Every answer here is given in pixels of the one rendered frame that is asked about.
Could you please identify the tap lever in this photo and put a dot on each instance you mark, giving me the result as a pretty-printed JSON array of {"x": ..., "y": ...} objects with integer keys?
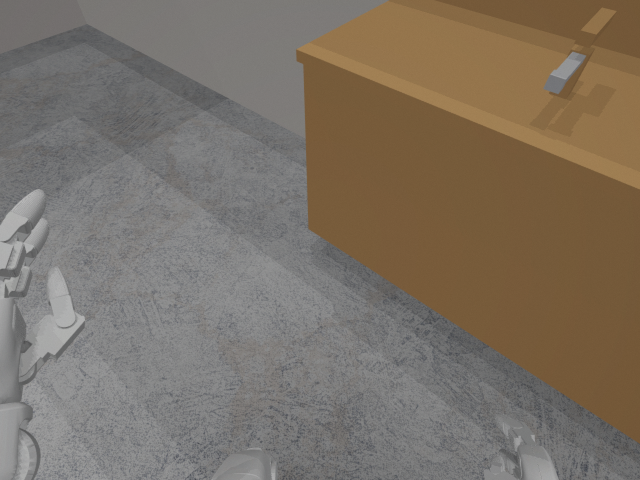
[{"x": 559, "y": 77}]

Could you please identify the left robot forearm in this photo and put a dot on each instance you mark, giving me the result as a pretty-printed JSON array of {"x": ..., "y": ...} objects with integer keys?
[{"x": 19, "y": 451}]

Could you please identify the left robot thigh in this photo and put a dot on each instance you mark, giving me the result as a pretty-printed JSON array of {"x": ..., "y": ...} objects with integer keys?
[{"x": 247, "y": 465}]

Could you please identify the counter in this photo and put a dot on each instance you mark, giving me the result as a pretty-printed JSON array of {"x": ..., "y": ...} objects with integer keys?
[{"x": 436, "y": 159}]

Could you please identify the robot left hand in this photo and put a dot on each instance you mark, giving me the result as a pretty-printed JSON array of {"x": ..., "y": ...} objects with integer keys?
[{"x": 22, "y": 236}]

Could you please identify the robot right hand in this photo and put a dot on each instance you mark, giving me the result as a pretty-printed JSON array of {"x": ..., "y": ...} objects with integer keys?
[{"x": 532, "y": 461}]

